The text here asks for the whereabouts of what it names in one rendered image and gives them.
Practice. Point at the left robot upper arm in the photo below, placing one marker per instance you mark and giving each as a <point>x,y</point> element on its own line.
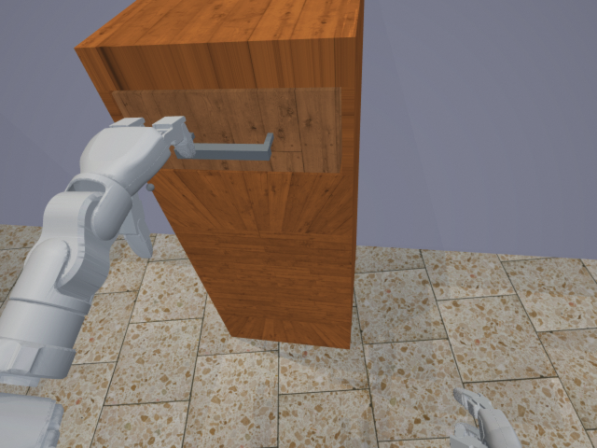
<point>29,421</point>

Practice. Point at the drawer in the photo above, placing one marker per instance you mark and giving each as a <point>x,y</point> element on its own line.
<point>305,122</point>

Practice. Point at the cabinet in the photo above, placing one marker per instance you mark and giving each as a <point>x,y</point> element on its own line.
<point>275,251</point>

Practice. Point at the left robot forearm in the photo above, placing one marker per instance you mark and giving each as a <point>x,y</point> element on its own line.
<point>61,273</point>

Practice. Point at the left robot hand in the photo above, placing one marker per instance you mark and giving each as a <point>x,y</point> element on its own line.
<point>131,154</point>

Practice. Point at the right robot hand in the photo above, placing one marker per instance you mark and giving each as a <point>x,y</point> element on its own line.
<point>494,431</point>

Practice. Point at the handle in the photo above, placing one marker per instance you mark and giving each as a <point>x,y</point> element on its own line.
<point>243,152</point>

